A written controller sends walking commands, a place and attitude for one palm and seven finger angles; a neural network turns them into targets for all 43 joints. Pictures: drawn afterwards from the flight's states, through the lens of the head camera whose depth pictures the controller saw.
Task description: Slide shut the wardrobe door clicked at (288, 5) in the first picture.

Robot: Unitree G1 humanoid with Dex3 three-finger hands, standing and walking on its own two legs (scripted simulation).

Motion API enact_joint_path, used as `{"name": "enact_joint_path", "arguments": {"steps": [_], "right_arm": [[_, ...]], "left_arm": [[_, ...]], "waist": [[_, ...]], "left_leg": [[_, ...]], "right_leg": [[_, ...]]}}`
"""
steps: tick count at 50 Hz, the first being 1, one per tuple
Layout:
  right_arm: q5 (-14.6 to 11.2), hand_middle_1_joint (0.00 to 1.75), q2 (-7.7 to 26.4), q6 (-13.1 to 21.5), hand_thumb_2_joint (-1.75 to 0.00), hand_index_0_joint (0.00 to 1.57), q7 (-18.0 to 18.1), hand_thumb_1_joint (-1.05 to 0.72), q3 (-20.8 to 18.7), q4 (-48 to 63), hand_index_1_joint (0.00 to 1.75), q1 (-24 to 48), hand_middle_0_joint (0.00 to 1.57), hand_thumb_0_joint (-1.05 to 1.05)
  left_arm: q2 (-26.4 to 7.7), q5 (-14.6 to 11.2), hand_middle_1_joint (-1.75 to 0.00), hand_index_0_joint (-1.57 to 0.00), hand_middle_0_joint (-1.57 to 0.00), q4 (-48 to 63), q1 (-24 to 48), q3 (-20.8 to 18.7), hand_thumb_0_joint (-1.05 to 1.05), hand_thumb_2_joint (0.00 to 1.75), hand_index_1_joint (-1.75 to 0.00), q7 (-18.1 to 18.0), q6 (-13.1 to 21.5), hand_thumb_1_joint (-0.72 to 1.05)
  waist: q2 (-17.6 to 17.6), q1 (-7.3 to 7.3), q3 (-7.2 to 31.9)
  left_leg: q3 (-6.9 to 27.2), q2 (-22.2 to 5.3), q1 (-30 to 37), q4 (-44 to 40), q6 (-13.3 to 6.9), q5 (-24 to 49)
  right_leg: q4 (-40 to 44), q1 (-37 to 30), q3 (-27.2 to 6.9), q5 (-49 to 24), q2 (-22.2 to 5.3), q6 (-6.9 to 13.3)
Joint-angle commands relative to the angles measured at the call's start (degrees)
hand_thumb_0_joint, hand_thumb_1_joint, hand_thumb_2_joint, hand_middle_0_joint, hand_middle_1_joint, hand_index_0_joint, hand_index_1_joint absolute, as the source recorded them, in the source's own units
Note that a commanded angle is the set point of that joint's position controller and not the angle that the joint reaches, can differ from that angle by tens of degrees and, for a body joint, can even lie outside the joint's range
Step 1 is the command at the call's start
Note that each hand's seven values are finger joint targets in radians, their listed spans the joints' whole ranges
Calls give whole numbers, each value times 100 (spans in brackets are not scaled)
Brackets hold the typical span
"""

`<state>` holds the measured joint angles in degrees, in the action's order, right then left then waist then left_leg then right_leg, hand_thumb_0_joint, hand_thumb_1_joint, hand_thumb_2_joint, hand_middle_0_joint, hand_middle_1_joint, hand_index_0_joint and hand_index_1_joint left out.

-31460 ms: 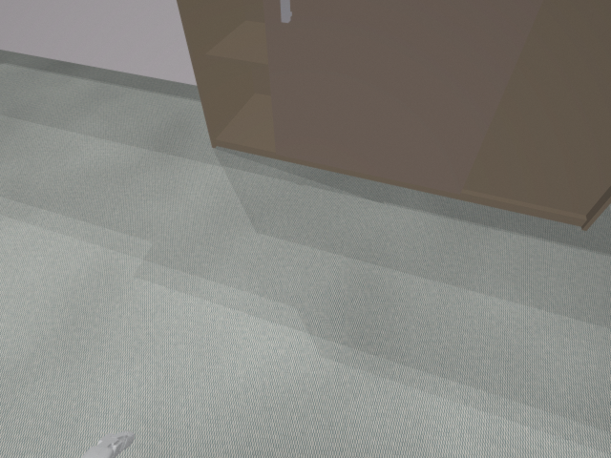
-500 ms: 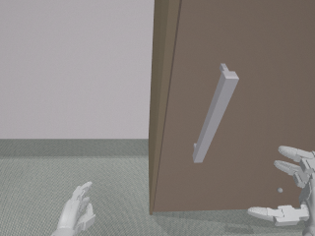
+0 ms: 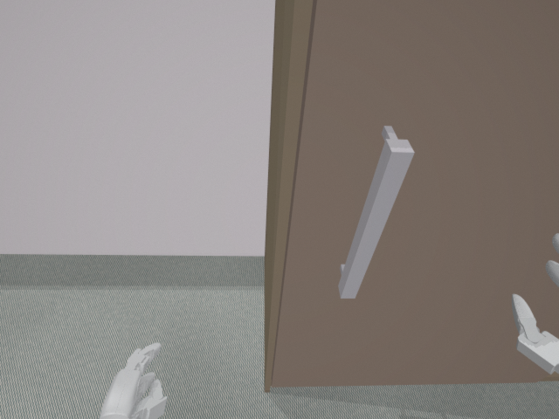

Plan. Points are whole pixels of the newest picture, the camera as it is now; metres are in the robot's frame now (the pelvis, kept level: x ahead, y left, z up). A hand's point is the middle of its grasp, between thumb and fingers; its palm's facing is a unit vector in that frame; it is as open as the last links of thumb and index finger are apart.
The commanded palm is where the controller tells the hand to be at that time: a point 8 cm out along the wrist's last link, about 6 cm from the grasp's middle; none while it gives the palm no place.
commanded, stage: draw the hand back to the body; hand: right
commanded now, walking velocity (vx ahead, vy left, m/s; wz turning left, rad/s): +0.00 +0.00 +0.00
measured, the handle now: (364, 224) +0.37 -0.13 +0.10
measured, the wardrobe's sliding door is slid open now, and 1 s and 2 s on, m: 0.00 0.00 0.00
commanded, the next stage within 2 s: step back with the hand held close in 0.40 s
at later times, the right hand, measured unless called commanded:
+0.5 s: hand (544, 344) +0.16 -0.25 +0.16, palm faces +0.48 +0.79 -0.37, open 7.4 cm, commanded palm +0.12 -0.29 +0.17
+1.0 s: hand out of the picture +0.13 -0.29 +0.16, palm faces +0.45 +0.76 -0.47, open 7.4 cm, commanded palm +0.08 -0.32 +0.17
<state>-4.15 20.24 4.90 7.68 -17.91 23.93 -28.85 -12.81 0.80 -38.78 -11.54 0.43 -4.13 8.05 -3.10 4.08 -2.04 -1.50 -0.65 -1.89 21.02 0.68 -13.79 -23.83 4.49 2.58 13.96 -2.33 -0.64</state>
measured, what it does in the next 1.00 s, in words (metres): shifts its weight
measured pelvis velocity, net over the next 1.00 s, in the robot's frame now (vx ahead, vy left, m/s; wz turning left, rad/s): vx -0.07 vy -0.02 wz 0.01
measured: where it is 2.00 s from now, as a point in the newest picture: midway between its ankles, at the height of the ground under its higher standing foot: outside the picture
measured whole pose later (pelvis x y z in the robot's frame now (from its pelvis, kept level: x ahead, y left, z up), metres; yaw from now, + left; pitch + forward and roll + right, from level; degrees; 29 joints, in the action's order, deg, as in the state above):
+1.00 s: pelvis -0.07 -0.02 -0.01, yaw +1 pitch -1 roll +1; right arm -3.6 24.9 8.4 9.0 -23.8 27.5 -31.1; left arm -13.1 -0.4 -32.3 -11.2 0.1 -6.1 2.0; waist -1.6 1.6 0.1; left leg -0.4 -1.4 -17.0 29.1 2.1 -10.9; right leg -31.8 19.3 3.3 11.4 -1.9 1.3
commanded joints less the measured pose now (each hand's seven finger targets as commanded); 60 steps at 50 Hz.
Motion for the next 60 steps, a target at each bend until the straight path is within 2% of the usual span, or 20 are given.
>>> {"name": "enact_joint_path", "arguments": {"steps": [1, 3, 8, 17, 25, 26, 27, 28, 29, 30, 33, 35, 39, 42, 44, 50, 52, 55, 57, 60], "right_arm": [[16, 30, 1069, 400, -90, 20, 147, -90, -854, 1378, 30, 518, 20, 0], [23, 30, 891, 385, -90, 20, 137, -90, -682, 1256, 30, 516, 20, 0], [15, 30, 856, 388, -90, 20, 133, -90, -641, 1076, 30, 519, 20, 0], [42, 30, 1077, 447, -90, 20, 181, -90, -791, 1367, 30, 675, 20, 0], [-1, 30, 901, 441, -90, 20, 145, -90, -701, 1067, 30, 539, 20, 0], [-8, 30, 1015, 425, -90, 20, 160, -90, -761, 901, 30, 1055, 20, 0], [26, 30, 1893, 631, -90, 20, 198, -90, -1571, 1070, 30, 1950, 20, 0], [21, 30, 1212, 608, -90, 20, 96, -90, -1031, 575, 30, 1132, 20, 0], [48, 30, 1039, 560, -90, 20, 49, -90, -855, 476, 30, 824, 20, 0], [65, 30, 952, 552, -90, 20, 29, -90, -767, 508, 30, 679, 20, 0], [73, 30, 1009, 575, -90, 20, 64, -90, -780, 969, 30, 359, 20, 0], [79, 30, 1141, 526, -90, 20, 120, -90, -907, 1288, 30, 184, 20, 0], [60, 30, 1437, 494, -90, 20, 219, -90, -1242, 1703, 30, -56, 20, 0], [40, 30, 1581, 525, -90, 20, 265, -90, -1470, 1722, 30, -192, 20, 0], [29, 30, 1382, 548, -90, 20, 262, -90, -1333, 1567, 30, -232, 20, 0], [165, 30, 1049, 741, -90, 20, 255, -90, -1078, 1154, 30, 137, 20, 0], [243, 30, 1065, 836, -90, 20, 261, -90, -1029, 1208, 30, 406, 20, 0], [377, 30, 1042, 979, -90, 20, 286, -90, -974, 1365, 30, 698, 20, 0], [436, 30, 1308, 1085, -90, 20, 324, -90, -1188, 1616, 30, 870, 20, 0], [393, 30, 1380, 1197, -90, 20, 351, -90, -1313, 1866, 30, 648, 20, 0]], "left_arm": [[-616, -4, -30, -20, -20, 881, 762, -270, 0, 90, -30, -67, 296, 90], [-617, -18, -30, -20, -20, 851, 765, -261, 0, 90, -30, -72, 304, 90], [-641, -20, -30, -20, -20, 830, 792, -291, 0, 90, -30, -90, 285, 90], [-610, -4, -30, -20, -20, 814, 864, -265, 0, 90, -30, -114, 339, 90], [-576, -11, -30, -20, -20, 804, 864, -271, 0, 90, -30, -119, 329, 90], [-606, -36, -30, -20, -20, 741, 882, -265, 0, 90, -30, -139, 292, 90], [-679, -130, -30, -20, -20, 987, 828, -191, 0, 90, -30, -92, 150, 90], [-665, -75, -30, -20, -20, 876, 844, -215, 0, 90, -30, -110, 73, 90], [-659, -73, -30, -20, -20, 944, 844, -226, 0, 90, -30, -91, 25, 90], [-655, -85, -30, -20, -20, 1034, 795, -232, 0, 90, -30, -71, -21, 90], [-697, -93, -30, -20, -20, 1200, 778, -274, 0, 90, -30, -105, -117, 90], [-707, -104, -30, -20, -20, 1333, 764, -304, 0, 90, -30, -128, -187, 90], [-706, -109, -30, -20, -20, 1521, 792, -312, 0, 90, -30, -199, -310, 90], [-738, -96, -30, -20, -20, 1559, 769, -345, 0, 90, -30, -254, -373, 90], [-733, -111, -30, -20, -20, 1570, 705, -339, 0, 90, -30, -260, -381, 90], [-851, -118, -30, -20, -20, 1480, 595, -333, 0, 90, -30, -273, -226, 90], [-898, -110, -30, -20, -20, 1461, 590, -346, 0, 90, -30, -276, -146, 90], [-878, -97, -30, -20, -20, 1457, 564, -336, 0, 90, -30, -267, -23, 90], [-888, -62, -30, -20, -20, 1458, 582, -343, 0, 90, -30, -282, 52, 90], [-749, -47, -30, -20, -20, 1433, 527, -327, 0, 90, -30, -252, 159, 90]], "waist": [[-149, 24, 464], [-228, -18, 264], [129, -22, 198], [-329, 20, 284], [132, -2, 59], [193, -70, -39], [-176, -217, -467], [359, -248, -390], [578, -251, -198], [469, -242, 65], [-7, -216, 893], [15, -195, 1282], [-69, -164, 1408], [-167, -154, 1345], [-104, -195, 1165], [-229, -292, 561], [-288, -314, 401], [-315, -319, 368], [-378, -301, 420], [-240, -310, 601]], "left_leg": [[-48, 132, -94, -277, -98, 1187], [-40, 124, -215, -323, -102, 1075], [-46, 129, -267, -406, -81, 850], [-2, 137, -194, -478, -114, 734], [-3, 141, -334, -546, -76, 586], [14, 150, -435, -612, -75, 435], [372, -43, -912, -786, -67, 437], [425, -188, -1297, -860, -64, 547], [530, -288, -1427, -893, -73, 543], [545, -364, -1359, -797, -100, 731], [375, -391, -892, -205, -75, 1808], [291, -349, -726, 80, -40, 2214], [163, -196, -694, 439, 8, 1990], [142, -81, -643, 606, 28, 1565], [155, -46, -698, 701, 43, 1291], [288, 32, -421, 986, 61, 344], [347, 56, -430, 974, 57, -95], [375, 96, -366, 1087, 50, -564], [405, 143, -238, 1173, 27, -526], [810, -78, -621, 882, -133, -120]], "right_leg": [[326, -108, -6, -1476, 83, 60], [346, -76, -13, -1390, 75, 56], [398, -62, 2, -1126, 67, 89], [397, -111, -7, -961, 130, 75], [432, -48, 29, -823, 109, 108], [441, -27, 41, -705, 121, 114], [322, 531, -33, -172, 43, 131], [91, 600, -106, -216, 42, 181], [-64, 473, -86, -313, 50, 195], [-171, 394, -39, -495, 50, 202], [-258, 313, -18, -1387, -55, 175], [-317, 287, -42, -1941, -118, 175], [-242, 564, -198, -2203, -211, 174], [-102, 963, -328, -1850, -296, 198], [-1, 1276, -367, -1430, -370, 223], [554, 2887, -692, 1568, -553, 452], [601, 3269, -806, 2198, -551, 510], [606, 3615, -906, 2725, -589, 589], [607, 3771, -1020, 2827, -563, 619], [-12, 3302, -764, 2232, -271, 516]]}}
